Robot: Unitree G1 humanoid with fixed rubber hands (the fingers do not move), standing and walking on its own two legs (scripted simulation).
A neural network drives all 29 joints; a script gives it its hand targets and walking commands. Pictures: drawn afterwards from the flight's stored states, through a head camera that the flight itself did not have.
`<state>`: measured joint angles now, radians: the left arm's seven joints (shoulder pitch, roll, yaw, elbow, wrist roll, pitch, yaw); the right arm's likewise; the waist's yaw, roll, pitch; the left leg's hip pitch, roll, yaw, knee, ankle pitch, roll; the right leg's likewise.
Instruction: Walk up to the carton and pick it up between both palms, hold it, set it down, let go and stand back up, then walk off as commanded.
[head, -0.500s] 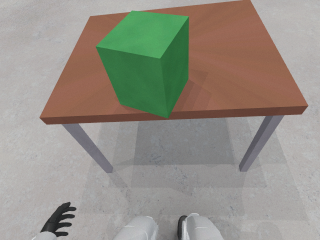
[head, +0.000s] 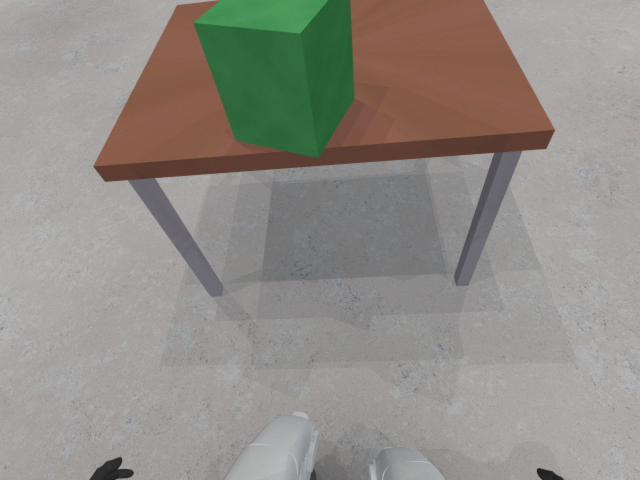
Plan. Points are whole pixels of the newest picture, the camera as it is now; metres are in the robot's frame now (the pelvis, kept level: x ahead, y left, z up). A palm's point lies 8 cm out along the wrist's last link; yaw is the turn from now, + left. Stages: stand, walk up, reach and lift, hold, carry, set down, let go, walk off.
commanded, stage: walk off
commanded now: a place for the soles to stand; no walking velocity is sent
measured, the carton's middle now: (286, 66) +0.81 +0.09 +0.06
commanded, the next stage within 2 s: stand in 2.00 s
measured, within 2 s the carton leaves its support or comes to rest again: neither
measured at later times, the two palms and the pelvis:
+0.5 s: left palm out of the picture -0.09 +0.39 -0.10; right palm out of the picture -0.14 -0.21 -0.16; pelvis -0.19 +0.09 -0.02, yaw +0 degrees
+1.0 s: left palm out of the picture -0.19 +0.45 -0.09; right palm out of the picture -0.19 -0.15 -0.13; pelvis -0.25 +0.16 -0.01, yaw -1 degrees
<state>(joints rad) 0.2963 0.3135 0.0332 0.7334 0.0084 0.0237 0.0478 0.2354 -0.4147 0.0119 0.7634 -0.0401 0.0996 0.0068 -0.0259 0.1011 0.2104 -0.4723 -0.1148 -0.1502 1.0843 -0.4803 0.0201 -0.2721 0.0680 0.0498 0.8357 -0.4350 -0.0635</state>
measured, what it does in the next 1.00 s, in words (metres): walks backwards: left foot, then right foot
